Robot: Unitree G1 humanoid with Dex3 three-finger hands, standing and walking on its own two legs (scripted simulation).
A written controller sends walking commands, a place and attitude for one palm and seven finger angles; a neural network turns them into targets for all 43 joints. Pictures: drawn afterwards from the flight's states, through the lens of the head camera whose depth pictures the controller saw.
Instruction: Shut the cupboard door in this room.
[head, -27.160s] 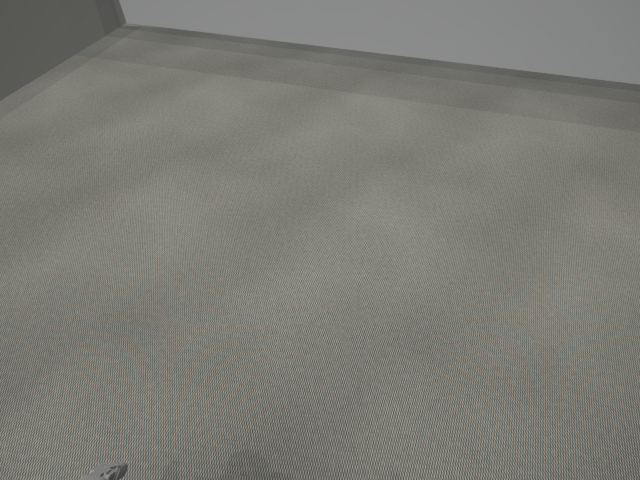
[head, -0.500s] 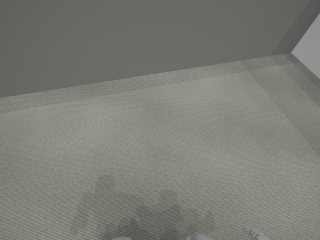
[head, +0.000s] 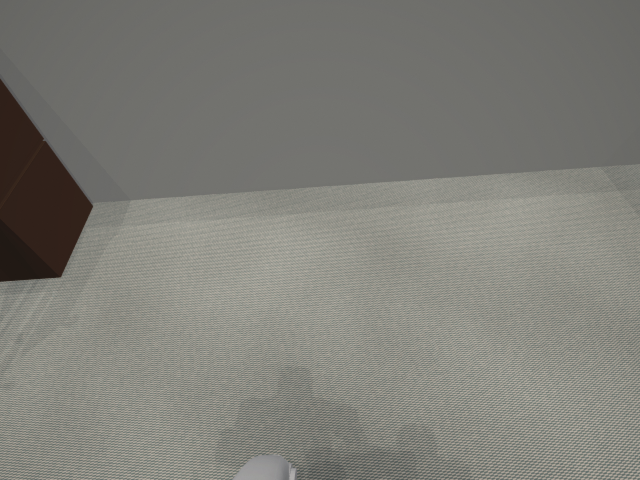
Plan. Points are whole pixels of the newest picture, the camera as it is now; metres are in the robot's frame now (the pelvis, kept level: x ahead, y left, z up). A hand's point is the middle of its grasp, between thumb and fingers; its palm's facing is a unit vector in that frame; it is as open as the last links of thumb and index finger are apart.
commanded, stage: walk to a spot facing it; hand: left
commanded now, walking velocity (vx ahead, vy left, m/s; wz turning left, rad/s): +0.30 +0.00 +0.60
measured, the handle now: out of the picture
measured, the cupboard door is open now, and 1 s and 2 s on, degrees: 82 82 82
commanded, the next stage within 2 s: turn to face it in 1.62 s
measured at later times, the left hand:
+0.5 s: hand out of the picture +0.10 +0.29 -0.18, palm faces +0.33 -0.92 -0.22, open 7.4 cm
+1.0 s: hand (170, 336) +0.37 +0.30 -0.16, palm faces +0.43 -0.87 -0.22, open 7.3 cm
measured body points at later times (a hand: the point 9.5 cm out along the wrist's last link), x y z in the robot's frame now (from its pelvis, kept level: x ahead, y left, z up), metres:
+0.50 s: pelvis +0.15 +0.09 -0.01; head +0.19 +0.12 +0.44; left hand +0.08 +0.34 -0.16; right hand +0.34 -0.11 -0.14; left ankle +0.14 +0.17 -0.74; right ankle +0.16 -0.07 -0.65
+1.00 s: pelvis +0.38 +0.10 -0.01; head +0.40 +0.10 +0.44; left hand +0.35 +0.34 -0.15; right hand +0.45 -0.13 -0.17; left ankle +0.29 +0.22 -0.64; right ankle +0.45 +0.03 -0.74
